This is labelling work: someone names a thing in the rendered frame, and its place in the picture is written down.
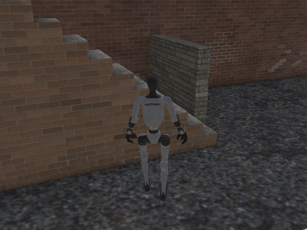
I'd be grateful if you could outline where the left robot hand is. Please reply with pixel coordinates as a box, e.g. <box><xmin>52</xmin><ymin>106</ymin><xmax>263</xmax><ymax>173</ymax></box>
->
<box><xmin>126</xmin><ymin>133</ymin><xmax>137</xmax><ymax>143</ymax></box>

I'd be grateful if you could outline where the robot right thigh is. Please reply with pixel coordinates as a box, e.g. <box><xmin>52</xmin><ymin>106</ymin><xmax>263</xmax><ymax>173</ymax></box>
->
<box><xmin>160</xmin><ymin>134</ymin><xmax>170</xmax><ymax>170</ymax></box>

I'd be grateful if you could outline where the left robot forearm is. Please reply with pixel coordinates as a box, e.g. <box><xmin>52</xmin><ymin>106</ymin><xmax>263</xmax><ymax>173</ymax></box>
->
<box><xmin>127</xmin><ymin>116</ymin><xmax>135</xmax><ymax>135</ymax></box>

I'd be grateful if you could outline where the right robot forearm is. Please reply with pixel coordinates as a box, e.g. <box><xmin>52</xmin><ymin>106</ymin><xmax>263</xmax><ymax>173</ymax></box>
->
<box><xmin>174</xmin><ymin>115</ymin><xmax>185</xmax><ymax>135</ymax></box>

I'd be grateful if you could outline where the robot left upper arm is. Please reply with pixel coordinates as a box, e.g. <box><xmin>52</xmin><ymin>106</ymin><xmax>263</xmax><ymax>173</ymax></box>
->
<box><xmin>131</xmin><ymin>96</ymin><xmax>143</xmax><ymax>124</ymax></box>

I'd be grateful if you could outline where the right robot hand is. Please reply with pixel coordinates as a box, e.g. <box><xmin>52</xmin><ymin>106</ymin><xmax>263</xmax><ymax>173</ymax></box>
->
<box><xmin>177</xmin><ymin>132</ymin><xmax>188</xmax><ymax>144</ymax></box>

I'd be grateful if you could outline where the robot torso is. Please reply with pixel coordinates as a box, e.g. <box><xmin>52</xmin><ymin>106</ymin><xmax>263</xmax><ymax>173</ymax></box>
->
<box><xmin>142</xmin><ymin>94</ymin><xmax>164</xmax><ymax>144</ymax></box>

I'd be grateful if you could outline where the robot right upper arm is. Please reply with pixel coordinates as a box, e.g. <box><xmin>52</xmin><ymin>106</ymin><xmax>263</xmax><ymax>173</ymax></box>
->
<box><xmin>163</xmin><ymin>96</ymin><xmax>178</xmax><ymax>123</ymax></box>

